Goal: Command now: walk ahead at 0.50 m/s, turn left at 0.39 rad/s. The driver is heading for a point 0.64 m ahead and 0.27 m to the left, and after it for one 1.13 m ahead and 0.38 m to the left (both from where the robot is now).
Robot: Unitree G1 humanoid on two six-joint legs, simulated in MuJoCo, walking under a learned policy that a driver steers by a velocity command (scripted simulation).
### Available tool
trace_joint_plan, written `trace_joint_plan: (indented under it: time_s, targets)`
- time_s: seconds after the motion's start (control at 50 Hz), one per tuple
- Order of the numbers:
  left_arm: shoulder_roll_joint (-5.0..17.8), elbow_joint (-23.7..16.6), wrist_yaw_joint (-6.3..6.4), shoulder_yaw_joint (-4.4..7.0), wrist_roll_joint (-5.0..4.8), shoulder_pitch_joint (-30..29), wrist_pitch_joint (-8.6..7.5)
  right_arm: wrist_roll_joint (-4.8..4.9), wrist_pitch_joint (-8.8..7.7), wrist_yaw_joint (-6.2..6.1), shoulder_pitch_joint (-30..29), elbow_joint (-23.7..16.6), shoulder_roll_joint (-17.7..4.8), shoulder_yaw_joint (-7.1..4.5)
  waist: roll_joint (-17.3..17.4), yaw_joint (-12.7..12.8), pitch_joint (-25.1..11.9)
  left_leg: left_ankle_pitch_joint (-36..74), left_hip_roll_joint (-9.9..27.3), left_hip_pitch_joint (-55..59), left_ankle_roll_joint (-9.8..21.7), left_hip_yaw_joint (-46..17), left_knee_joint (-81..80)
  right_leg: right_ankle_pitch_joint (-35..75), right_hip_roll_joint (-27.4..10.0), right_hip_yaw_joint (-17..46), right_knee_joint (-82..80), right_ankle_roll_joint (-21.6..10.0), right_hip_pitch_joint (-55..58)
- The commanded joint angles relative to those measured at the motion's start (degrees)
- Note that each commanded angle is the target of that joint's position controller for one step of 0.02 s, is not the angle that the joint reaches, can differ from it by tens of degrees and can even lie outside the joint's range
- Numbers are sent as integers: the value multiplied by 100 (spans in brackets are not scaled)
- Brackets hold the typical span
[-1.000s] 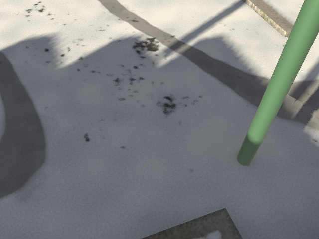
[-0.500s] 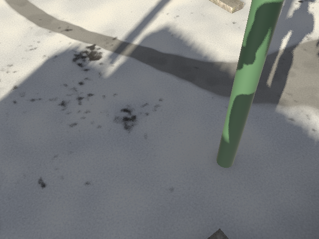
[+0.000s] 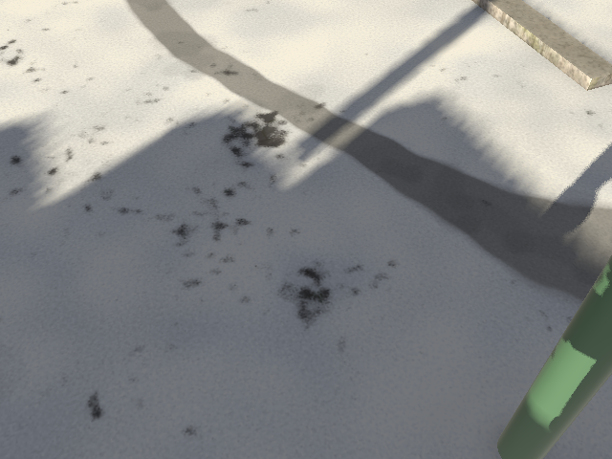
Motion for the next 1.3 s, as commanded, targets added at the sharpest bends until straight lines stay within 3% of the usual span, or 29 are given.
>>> trace_joint_plan:
  time_s: [0.02,0.04,0.08,0.12,0.16,0.18,0.2,0.22,0.24,0.26,0.28,0.32,0.36,0.38,0.46,0.56,0.58,0.6,0.62,0.66,0.78,0.98,1.04,1.08,1.1,1.12,1.16,1.2,1.3]
  targets:
    - [177,74,-19,-74,513,979,-246,-591,-53,14,-68,-358,-24,88,-170,83,1063,197,432,-514,285,-161,-384,1360,-1874,1053,-646,-1009,-122]
    - [480,-460,93,12,-918,-462,42,891,60,-21,-1308,-807,-441,-223,-738,334,1047,-71,-227,-125,174,264,-997,1836,-1320,830,-470,-546,-861]
    - [675,-379,208,4,-820,-314,249,787,241,147,-1393,-881,-419,-255,-834,379,518,116,-83,333,232,345,-791,1865,-1582,701,233,-386,-553]
    - [998,-164,397,147,-501,566,215,627,195,269,-1772,-1045,-6,-53,-342,684,989,-320,20,-199,70,385,-1030,1109,-1742,819,780,-490,-83]
    - [1033,-157,449,195,-435,429,220,572,75,319,-1358,-913,-125,-75,-94,463,965,-939,21,112,140,642,-1490,2365,-1862,824,1610,-449,77]
    - [860,-652,-213,8,-913,-144,-230,356,-9,325,984,449,-1030,-591,265,-417,-814,-2484,11,2735,466,1192,-1321,3702,-1736,671,2806,-480,-480]
    - [829,-1192,-382,-74,-1134,-1355,-397,258,-5,246,2897,1317,-1716,-947,52,-1450,-1151,-1615,-261,5079,599,1300,-1307,3306,-1221,244,5191,-190,-1938]
    - [394,-1529,-452,-128,-1469,-1429,-365,481,-27,78,3338,1517,-1817,-1069,1320,-1622,-1505,440,364,7028,389,724,-216,-3234,-499,-663,9149,284,-4456]
    - [438,-808,-155,-21,-744,354,-436,324,-44,39,2386,514,-1195,-407,2087,-817,-1567,2039,1040,7117,2052,-1674,676,-2571,-371,994,9515,295,-6152]
    - [865,-1520,-43,4,-885,-385,-494,364,93,-38,2669,375,-1365,-512,1932,-1342,-2550,-58,1993,7610,2892,-3001,-820,-1719,-293,1239,9206,425,-6624]
    - [552,-1972,57,-52,-973,-1044,-454,439,236,-202,2369,574,-1598,-570,1336,-861,-2178,-3221,2025,6996,2672,-3955,-1751,-1198,-593,1295,8018,482,-7055]
    - [779,-1848,308,13,-646,-1407,-231,210,169,-322,462,-263,-1135,-342,-1051,-238,-957,-3799,2018,3719,2080,-3599,-1910,-638,-1054,1468,6798,457,-5785]
    - [962,-1950,363,167,-451,-1394,45,217,4,-448,-935,-780,-1036,-221,-500,426,549,-3545,1140,-16,1432,-1934,-2536,724,-1263,1576,3582,632,-3743]
    - [785,-1895,391,172,-211,-1271,61,211,-10,-522,-941,-831,-1309,-319,-221,418,255,-3067,365,-783,1191,-890,-2427,1594,-1043,1275,2452,668,-2187]
    - [848,-2094,290,259,-554,-2059,53,477,-38,-626,268,-566,-1176,-401,-19,-111,-154,-3595,273,326,1118,-836,-2217,3208,-568,1227,543,852,-1358]
    - [1407,-1794,144,570,-577,-1155,-34,419,42,-536,982,-560,-326,-305,-26,150,-454,-5023,-191,1025,518,-1053,-204,1689,-671,1276,-132,353,-295]
    - [1769,-1632,135,656,-510,-391,-69,369,-24,-464,1554,-576,306,-162,-1372,96,-1040,-5673,-883,-48,166,-342,2121,1444,-1849,2806,-291,-89,1080]
    - [2189,-1416,66,763,-433,270,-65,631,-141,-413,1888,-791,130,-184,-3002,39,-1544,-5920,-1072,-1435,121,-281,3666,-822,-2976,6096,-1848,-867,1891]
    - [1639,-1683,58,610,-414,-225,-125,656,-129,-444,1206,-864,-614,-344,-1845,181,-841,-5254,-756,-2019,165,-535,4357,-1874,-2785,5793,-2055,-791,1526]
    - [1426,-1743,102,522,-339,-1079,-116,407,5,-516,378,-1121,-665,-372,-925,-9,-179,-4031,-318,-1798,261,-308,4114,-342,-2298,3898,-1939,-567,168]
    - [1207,-1429,193,531,-372,-1097,-118,454,181,-420,262,-1320,-455,-436,-698,-295,-395,-3172,-47,-1051,32,-221,2620,2536,-1985,1773,-2269,-542,-43]
    - [1552,-1175,316,657,-493,-524,57,488,126,-34,-1261,-1944,-264,-279,-899,111,289,-2632,-109,-531,28,729,136,2752,-2030,213,-2307,-299,695]
    - [1927,-1244,275,778,-542,-748,196,458,142,-42,-816,-1884,-544,-405,-1104,-220,64,-3500,-549,561,424,1314,-93,5556,-2024,-190,-1318,-209,815]
    - [1883,-1253,285,743,-587,-760,231,451,169,-96,772,-1447,-1107,-726,-849,-1053,-775,-2871,-1034,3028,841,1403,-773,6261,-1679,-468,910,57,128]
    - [1408,-1433,257,591,-325,-728,181,478,201,-207,1460,-1298,-1655,-874,270,-1128,-1229,-2498,253,4800,1275,-563,-779,2575,-1340,-394,2964,331,-1755]
    - [924,-1868,160,375,-422,-544,-108,430,135,-202,1321,-1497,-2110,-859,1298,-619,-2026,-3531,1443,6113,2450,-3875,-1785,-780,-237,709,4667,540,-3731]
    - [1471,-2036,61,450,-732,-1528,-406,387,66,-209,1403,-1403,-1293,-641,402,-938,-1338,-3310,1180,5513,1911,-2838,-2139,74,-661,1341,4617,287,-4606]
    - [1519,-1843,132,502,-469,-1440,-328,419,25,-222,434,-1591,-766,-460,-113,-395,-716,-2392,720,3705,1495,-1556,-2226,761,-1118,1329,3603,310,-3675]
    - [1194,-1919,114,459,-425,-1537,-6,314,-64,-285,431,-1407,-892,-435,-128,-228,-285,-1179,540,2761,1346,-580,-2711,1822,-1231,1160,2494,428,-3372]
